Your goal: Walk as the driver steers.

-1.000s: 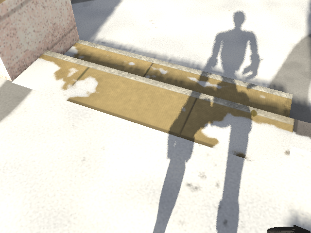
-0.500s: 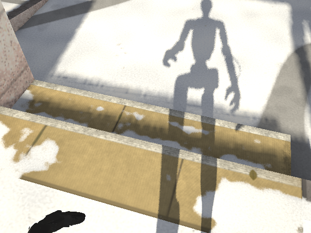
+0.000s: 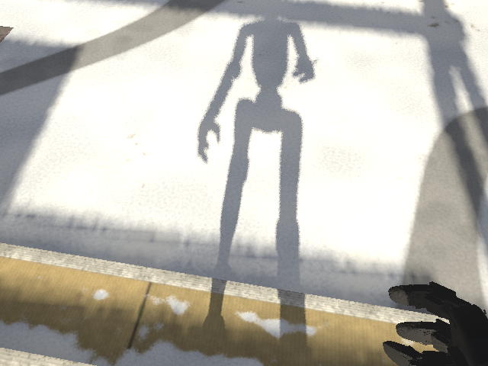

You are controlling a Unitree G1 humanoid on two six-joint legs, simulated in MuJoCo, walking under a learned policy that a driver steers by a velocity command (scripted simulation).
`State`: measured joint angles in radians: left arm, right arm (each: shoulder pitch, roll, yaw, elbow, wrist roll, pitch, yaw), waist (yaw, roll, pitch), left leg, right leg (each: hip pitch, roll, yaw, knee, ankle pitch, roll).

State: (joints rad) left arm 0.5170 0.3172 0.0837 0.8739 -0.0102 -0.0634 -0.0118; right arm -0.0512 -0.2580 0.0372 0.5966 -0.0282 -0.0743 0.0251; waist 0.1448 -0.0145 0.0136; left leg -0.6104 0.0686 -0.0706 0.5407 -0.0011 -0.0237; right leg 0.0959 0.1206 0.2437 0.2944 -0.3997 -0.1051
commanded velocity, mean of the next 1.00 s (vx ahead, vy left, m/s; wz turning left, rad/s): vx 1.00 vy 0.00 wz -0.44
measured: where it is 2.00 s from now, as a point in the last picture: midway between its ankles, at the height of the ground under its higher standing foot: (368, 115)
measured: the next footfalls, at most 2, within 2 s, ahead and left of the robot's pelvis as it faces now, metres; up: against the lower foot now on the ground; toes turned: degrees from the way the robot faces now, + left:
left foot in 0.04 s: +0.24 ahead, +0.17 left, +0.00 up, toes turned -5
right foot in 0.56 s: +0.61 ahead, -0.16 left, -0.14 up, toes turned -33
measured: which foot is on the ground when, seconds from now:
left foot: up 0.00-0.02, down 0.04-0.56, up 0.58-0.98, down 1.00-1.00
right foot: down 0.00-0.04, up 0.06-0.54, down 0.56-1.00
